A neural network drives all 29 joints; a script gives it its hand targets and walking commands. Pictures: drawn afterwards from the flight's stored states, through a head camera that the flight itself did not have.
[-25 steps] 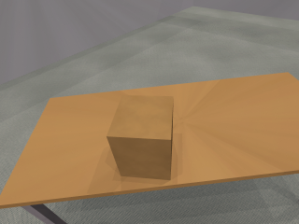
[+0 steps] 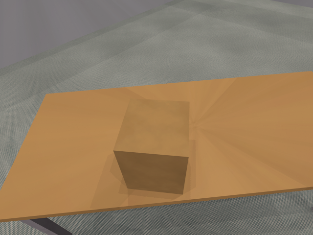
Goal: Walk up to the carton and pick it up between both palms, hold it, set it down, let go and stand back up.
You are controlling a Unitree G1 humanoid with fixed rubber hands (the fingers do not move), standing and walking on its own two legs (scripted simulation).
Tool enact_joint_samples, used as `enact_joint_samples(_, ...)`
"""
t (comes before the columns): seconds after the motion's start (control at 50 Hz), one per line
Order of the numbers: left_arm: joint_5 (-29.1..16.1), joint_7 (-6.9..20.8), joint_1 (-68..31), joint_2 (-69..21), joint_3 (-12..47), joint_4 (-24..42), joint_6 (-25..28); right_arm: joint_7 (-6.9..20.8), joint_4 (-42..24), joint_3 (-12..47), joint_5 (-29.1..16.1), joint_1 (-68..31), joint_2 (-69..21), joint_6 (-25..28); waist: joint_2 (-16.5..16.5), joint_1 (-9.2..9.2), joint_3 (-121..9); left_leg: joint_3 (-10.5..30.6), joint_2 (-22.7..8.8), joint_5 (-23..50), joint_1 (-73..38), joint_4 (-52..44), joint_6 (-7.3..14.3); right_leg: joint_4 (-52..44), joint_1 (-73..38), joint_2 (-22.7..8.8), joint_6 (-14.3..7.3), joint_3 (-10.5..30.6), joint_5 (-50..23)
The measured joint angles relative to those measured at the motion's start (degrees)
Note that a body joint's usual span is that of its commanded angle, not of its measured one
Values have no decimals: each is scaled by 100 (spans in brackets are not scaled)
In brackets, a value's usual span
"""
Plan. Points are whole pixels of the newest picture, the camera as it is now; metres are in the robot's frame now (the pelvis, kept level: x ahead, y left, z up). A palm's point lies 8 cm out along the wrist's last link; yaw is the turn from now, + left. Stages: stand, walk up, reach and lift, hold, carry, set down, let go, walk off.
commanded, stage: walk up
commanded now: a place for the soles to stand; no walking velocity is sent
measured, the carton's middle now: (156, 147) +0.44 +0.03 -0.08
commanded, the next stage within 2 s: reach and lift in 1.00 s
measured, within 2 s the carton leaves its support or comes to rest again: neither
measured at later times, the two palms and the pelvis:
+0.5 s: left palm out of the picture +0.11 +0.30 -0.10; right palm out of the picture +0.07 -0.30 -0.10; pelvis -0.01 +0.00 +0.00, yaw +0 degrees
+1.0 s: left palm out of the picture +0.09 +0.30 -0.10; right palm out of the picture +0.08 -0.30 -0.10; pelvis +0.00 +0.00 +0.00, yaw +0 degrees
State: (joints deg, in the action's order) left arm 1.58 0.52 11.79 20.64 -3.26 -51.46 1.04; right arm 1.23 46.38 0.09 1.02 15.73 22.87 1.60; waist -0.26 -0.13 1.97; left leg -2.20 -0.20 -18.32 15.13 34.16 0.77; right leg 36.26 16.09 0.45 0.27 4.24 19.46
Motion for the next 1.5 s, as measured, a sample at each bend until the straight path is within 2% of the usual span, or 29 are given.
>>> enact_joint_samples(0.28, 0, 0, -586, -1, 52, -42, -1, -31, 0, 0, 0, -39, 0, 0, 0, 0, 0, 0, -1, -2, 0, 12, -2, 0, -6, 0, 1, 0, -3)
enact_joint_samples(0.54, 0, 0, -497, -1, 53, -326, -1, -31, 0, 0, 0, -39, 0, 0, 0, 0, 1, 0, -1, 33, 0, 11, -2, 0, -6, 0, 1, 0, -40)
enact_joint_samples(1.02, 0, 0, -329, -3, 53, -330, 0, -76, 0, 0, 0, -39, 0, 107, 0, 0, 0, 0, -22, -4, 0, 8, -2, 0, -1, 20, -4, -1, -4)
enact_joint_samples(1.08, 0, -81, -529, -51, 40, 259, -1011, 84, 401, -131, 231, -379, -2, 628, 1, 1, 276, 0, -24, -54, 9, 180, -61, 167, 5, 20, -4, -2, 43)
enact_joint_samples(1.12, 0, -101, -779, -115, 41, 705, -1600, 191, 445, -215, 263, -638, -3, 793, 0, 1, 559, 0, -23, -130, 16, 380, -67, 354, 6, 23, -4, -2, 113)
enact_joint_samples(1.18, 6, -107, -1021, -293, 40, 1398, -2029, 226, 447, -233, 264, -867, -11, 980, 0, 1, 741, 0, -25, -181, 23, 515, -67, 456, -4, 24, 15, -1, 148)
enact_joint_samples(1.26, 58, -89, -1269, -515, -2, 1833, -2079, 176, 450, -235, 170, -923, -63, 1183, -7, -1, 742, 0, -26, -191, 22, 541, -67, 454, -16, 24, 32, -1, 137)
enact_joint_samples(1.36, 103, -67, -1264, -545, -105, 1905, -2014, 67, 450, -235, -10, -922, -185, 1278, -17, -44, 742, 0, -27, -168, 22, 529, -67, 438, -17, 24, 40, -1, 112)
enact_joint_samples(1.5, 102, -64, -715, -547, -202, 1916, -1593, -61, 449, -233, -44, -922, -405, 1534, -17, -39, 736, 0, -30, 18, 23, 321, -67, 228, -17, 24, 43, -1, -76)
